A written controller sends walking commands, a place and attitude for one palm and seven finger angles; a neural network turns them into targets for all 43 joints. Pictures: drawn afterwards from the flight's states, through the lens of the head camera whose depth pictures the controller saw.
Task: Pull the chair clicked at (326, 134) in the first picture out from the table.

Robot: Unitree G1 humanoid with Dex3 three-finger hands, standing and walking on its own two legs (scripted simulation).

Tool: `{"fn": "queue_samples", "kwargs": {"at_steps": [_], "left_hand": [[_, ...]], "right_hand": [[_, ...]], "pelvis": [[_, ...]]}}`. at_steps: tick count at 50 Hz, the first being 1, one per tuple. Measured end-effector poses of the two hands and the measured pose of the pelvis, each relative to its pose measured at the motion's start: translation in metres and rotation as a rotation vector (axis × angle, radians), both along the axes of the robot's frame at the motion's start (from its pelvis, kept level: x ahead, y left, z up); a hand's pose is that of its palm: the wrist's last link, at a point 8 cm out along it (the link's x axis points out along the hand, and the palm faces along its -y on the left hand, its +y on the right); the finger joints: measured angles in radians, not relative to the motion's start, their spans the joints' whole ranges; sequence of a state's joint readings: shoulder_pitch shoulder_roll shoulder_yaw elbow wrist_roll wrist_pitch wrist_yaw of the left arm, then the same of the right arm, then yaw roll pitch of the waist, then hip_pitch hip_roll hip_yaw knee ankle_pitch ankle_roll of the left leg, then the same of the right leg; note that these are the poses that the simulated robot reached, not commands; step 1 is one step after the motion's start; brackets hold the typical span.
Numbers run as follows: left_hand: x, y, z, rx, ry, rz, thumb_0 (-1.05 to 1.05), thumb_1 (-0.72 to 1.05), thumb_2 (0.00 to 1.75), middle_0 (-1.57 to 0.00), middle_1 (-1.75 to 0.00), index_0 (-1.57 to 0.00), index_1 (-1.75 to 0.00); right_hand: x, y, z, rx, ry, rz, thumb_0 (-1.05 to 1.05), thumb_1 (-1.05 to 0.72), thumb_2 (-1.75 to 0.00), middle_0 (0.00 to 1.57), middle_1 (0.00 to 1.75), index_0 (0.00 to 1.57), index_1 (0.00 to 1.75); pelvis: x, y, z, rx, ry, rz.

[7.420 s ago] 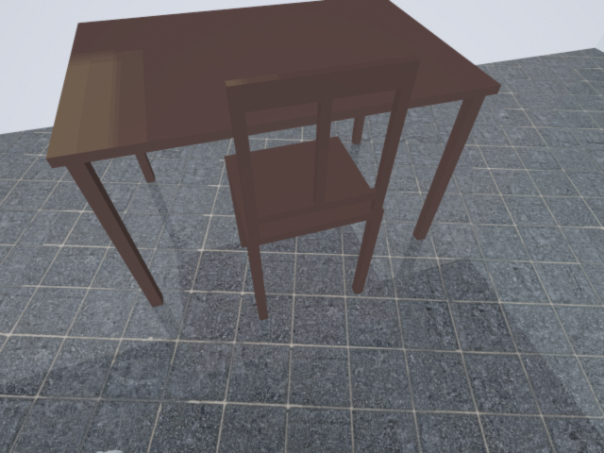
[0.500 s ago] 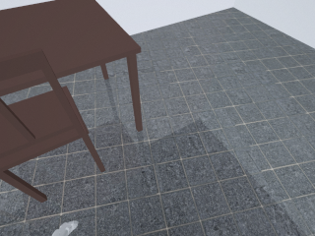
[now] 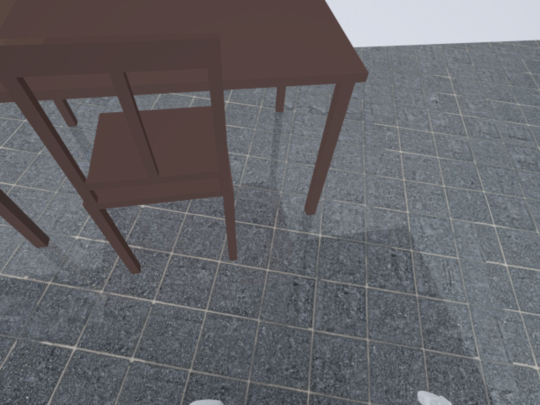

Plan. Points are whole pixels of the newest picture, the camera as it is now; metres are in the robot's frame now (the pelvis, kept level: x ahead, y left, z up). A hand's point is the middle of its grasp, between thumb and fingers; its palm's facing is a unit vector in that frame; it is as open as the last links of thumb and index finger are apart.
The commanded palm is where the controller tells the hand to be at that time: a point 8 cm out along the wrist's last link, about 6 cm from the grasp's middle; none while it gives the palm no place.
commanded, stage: turn to face it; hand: left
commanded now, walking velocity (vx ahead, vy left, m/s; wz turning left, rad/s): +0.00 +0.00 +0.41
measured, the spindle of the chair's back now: (138, 130) +0.64 +0.34 -0.05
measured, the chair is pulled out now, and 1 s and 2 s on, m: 0.00 0.00 0.00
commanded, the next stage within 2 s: take the last steps up to it in 0.36 s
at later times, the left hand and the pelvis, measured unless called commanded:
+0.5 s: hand out of the picture +0.07 +0.19 -0.13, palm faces +0.20 -0.94 -0.28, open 7.4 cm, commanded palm none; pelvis +0.02 -0.01 +0.01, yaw +11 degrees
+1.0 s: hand out of the picture +0.07 +0.24 -0.15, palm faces +0.27 -0.95 -0.18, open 7.4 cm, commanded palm none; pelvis +0.10 +0.05 +0.02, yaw +14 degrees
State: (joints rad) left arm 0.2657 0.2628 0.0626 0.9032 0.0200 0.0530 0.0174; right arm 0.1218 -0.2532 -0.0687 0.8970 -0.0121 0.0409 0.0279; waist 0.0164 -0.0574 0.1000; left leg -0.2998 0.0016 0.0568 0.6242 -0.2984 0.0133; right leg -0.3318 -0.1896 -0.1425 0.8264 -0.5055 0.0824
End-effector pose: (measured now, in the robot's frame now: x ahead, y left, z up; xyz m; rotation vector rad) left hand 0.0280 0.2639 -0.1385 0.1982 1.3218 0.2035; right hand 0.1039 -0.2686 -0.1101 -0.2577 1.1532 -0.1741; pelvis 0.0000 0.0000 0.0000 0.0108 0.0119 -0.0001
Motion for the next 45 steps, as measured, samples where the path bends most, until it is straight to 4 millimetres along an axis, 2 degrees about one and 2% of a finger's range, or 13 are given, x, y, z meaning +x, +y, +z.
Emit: {"fn": "queue_samples", "kwargs": {"at_steps": [3, 9, 14, 20, 25, 30, 35, 39, 42, 45], "left_hand": [[-0.004, 0.014, 0.003, 0.012, 0.021, 0.038, 0.01, 0.91, 0.90, -0.21, -0.30, -0.20, -0.29], [0.013, 0.021, 0.020, 0.013, -0.058, 0.071, 0.01, 0.91, 0.90, -0.20, -0.30, -0.20, -0.29], [0.032, 0.011, 0.030, 0.022, -0.121, 0.077, 0.01, 0.91, 0.90, -0.20, -0.30, -0.20, -0.29], [0.042, -0.012, 0.034, 0.053, -0.186, 0.080, 0.01, 0.91, 0.90, -0.20, -0.30, -0.20, -0.29], [0.023, -0.026, 0.039, 0.041, -0.165, 0.126, 0.01, 0.91, 0.90, -0.21, -0.30, -0.20, -0.30], [-0.005, -0.031, 0.036, 0.007, -0.116, 0.183, 0.01, 0.91, 0.90, -0.21, -0.30, -0.20, -0.30], [-0.045, -0.023, 0.024, -0.040, -0.030, 0.258, 0.01, 0.91, 0.90, -0.21, -0.30, -0.20, -0.30], [-0.074, -0.011, 0.004, -0.081, 0.081, 0.302, 0.01, 0.91, 0.90, -0.21, -0.30, -0.20, -0.30], [-0.071, -0.002, 0.005, -0.096, 0.140, 0.291, 0.01, 0.91, 0.90, -0.20, -0.30, -0.20, -0.29], [-0.046, 0.008, 0.010, -0.100, 0.117, 0.276, 0.01, 0.91, 0.90, -0.20, -0.30, -0.20, -0.29]], "right_hand": [[0.011, 0.016, 0.009, -0.009, -0.017, 0.036, 0.01, -0.91, -0.90, 0.20, 0.30, 0.20, 0.30], [0.016, 0.037, 0.011, 0.016, 0.019, 0.083, 0.00, -0.91, -0.90, 0.20, 0.30, 0.20, 0.30], [0.013, 0.041, 0.000, 0.057, 0.051, 0.091, 0.01, -0.90, -0.90, 0.20, 0.30, 0.20, 0.30], [0.011, 0.028, -0.026, 0.106, 0.085, 0.084, 0.01, -0.90, -0.90, 0.20, 0.30, 0.20, 0.30], [0.011, 0.021, -0.025, 0.103, 0.130, 0.102, 0.01, -0.91, -0.90, 0.20, 0.30, 0.20, 0.30], [0.013, 0.026, -0.015, 0.090, 0.157, 0.142, 0.01, -0.91, -0.90, 0.20, 0.30, 0.20, 0.30], [0.029, 0.048, -0.006, 0.068, 0.147, 0.198, 0.01, -0.91, -0.90, 0.19, 0.30, 0.20, 0.30], [0.041, 0.072, -0.008, 0.044, 0.098, 0.210, 0.01, -0.91, -0.90, 0.19, 0.30, 0.20, 0.30], [0.034, 0.084, -0.003, 0.048, 0.102, 0.184, 0.00, -0.91, -0.90, 0.20, 0.30, 0.20, 0.30], [0.021, 0.093, -0.001, 0.056, 0.160, 0.159, 0.00, -0.91, -0.90, 0.20, 0.30, 0.20, 0.30]], "pelvis": [[0.003, 0.006, 0.006, -0.016, -0.002, 0.026], [0.008, 0.011, 0.018, -0.031, -0.004, 0.081], [0.013, 0.006, 0.018, -0.023, -0.009, 0.118], [0.020, -0.011, 0.007, 0.000, -0.015, 0.154], [0.020, -0.013, 0.014, 0.002, -0.022, 0.194], [0.024, -0.008, 0.021, 0.010, -0.017, 0.222], [0.033, 0.009, 0.021, 0.002, -0.008, 0.241], [0.043, 0.029, 0.011, -0.012, -0.009, 0.241], [0.056, 0.038, 0.015, -0.012, -0.010, 0.233], [0.071, 0.045, 0.020, -0.013, -0.010, 0.239]]}}
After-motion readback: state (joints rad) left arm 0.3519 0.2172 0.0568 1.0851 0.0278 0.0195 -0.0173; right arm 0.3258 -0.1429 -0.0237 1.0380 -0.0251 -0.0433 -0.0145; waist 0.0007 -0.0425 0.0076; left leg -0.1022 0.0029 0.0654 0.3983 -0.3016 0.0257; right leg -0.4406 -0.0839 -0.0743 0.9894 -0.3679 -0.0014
